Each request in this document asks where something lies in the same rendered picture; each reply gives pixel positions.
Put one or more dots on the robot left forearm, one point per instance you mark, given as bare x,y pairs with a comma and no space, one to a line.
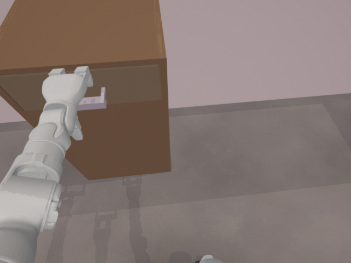
45,150

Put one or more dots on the drawer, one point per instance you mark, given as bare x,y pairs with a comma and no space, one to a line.
122,84

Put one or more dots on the left robot upper arm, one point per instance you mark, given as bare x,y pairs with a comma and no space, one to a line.
28,206

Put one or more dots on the cabinet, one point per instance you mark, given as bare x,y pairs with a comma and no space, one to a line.
125,138

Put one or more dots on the handle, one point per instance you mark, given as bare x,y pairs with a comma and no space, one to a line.
91,103

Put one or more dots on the left robot hand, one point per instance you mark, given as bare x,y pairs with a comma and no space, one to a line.
68,87

